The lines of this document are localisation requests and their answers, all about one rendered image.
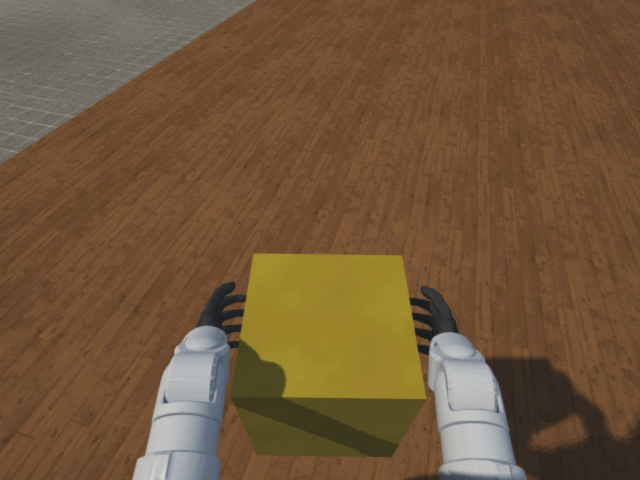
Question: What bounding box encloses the robot left forearm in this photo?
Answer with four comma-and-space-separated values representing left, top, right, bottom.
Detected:
132, 326, 230, 480

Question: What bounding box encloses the right robot hand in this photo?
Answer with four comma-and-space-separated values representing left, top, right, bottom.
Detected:
409, 286, 459, 356

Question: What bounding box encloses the left robot hand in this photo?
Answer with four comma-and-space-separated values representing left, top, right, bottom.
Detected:
196, 281, 247, 349

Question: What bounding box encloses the robot right forearm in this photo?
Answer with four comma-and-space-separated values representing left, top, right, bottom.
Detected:
428, 332, 527, 480

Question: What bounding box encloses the carton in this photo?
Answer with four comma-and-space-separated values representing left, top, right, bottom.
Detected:
230, 253, 426, 457

